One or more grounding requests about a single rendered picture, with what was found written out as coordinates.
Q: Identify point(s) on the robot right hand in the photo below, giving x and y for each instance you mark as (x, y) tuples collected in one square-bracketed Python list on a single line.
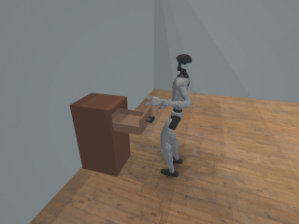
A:
[(160, 108)]

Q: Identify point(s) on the robot left shin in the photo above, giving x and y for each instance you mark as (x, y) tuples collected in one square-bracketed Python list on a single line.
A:
[(168, 158)]

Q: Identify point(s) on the handle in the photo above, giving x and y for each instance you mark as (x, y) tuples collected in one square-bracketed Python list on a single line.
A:
[(151, 119)]

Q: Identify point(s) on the drawer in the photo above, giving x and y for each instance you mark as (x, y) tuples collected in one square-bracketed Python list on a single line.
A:
[(131, 121)]

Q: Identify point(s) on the robot left forearm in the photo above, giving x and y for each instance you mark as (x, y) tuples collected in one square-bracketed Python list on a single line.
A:
[(177, 104)]

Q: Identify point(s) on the cabinet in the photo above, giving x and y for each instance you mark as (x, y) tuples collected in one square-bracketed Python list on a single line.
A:
[(101, 149)]

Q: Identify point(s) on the robot head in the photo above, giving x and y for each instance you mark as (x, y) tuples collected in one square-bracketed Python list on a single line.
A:
[(183, 59)]

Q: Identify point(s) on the left robot upper arm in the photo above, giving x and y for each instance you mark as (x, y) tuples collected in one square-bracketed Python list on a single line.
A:
[(181, 85)]

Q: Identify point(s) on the robot left hand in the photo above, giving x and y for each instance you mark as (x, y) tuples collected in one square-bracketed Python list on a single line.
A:
[(154, 100)]

